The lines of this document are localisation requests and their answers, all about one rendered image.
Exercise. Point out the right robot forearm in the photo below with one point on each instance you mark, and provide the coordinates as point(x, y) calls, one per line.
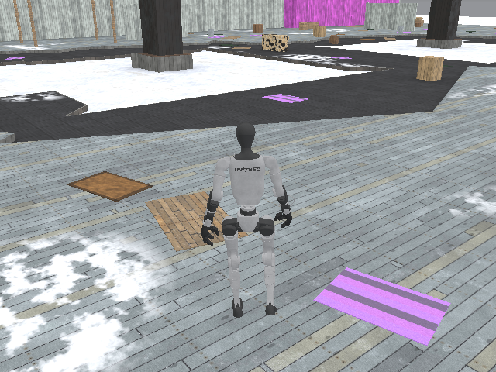
point(284, 203)

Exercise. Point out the robot right foot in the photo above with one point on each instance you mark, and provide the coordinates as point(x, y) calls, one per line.
point(270, 309)

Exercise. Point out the left robot forearm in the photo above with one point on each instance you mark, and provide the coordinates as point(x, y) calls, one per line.
point(210, 210)

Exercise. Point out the robot left upper arm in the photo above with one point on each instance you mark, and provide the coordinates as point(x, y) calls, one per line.
point(219, 177)

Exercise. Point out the robot right shin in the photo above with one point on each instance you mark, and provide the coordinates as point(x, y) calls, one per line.
point(269, 277)

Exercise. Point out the robot right upper arm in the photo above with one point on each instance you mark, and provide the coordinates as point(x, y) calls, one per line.
point(275, 175)

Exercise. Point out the robot left hand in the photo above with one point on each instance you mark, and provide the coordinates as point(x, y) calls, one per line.
point(205, 234)

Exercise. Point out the robot right hand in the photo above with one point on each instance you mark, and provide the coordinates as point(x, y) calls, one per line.
point(279, 217)

